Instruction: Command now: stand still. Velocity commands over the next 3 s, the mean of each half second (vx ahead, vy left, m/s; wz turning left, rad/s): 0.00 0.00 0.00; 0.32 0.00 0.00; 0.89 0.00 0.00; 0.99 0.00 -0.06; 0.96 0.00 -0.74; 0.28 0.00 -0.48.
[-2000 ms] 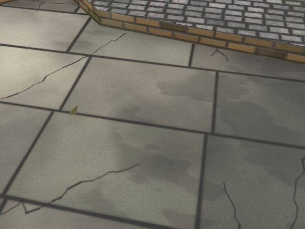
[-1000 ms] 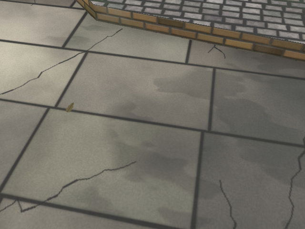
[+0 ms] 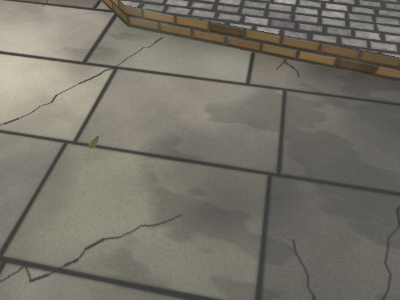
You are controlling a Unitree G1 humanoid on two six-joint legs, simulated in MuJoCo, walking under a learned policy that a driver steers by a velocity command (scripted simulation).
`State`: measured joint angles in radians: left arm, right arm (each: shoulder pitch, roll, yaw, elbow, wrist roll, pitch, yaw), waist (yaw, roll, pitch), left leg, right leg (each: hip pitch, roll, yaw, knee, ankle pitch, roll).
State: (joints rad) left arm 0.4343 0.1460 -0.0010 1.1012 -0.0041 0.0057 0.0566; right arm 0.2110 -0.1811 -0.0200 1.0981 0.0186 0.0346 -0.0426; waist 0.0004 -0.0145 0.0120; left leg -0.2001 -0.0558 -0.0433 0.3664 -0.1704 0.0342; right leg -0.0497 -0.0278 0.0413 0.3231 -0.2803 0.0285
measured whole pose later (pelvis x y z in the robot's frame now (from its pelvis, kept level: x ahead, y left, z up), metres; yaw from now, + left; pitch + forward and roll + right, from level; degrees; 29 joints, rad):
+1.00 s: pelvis +0.05 +0.02 -0.01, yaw +0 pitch +2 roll +0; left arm 0.41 0.21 0.05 0.94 -0.05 -0.09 0.02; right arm 0.33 -0.22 -0.04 0.98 0.03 -0.14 0.01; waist -0.02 -0.03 -0.04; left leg -0.22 -0.04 0.05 0.53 -0.36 0.07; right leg -0.35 -0.02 0.08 0.96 -0.36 -0.09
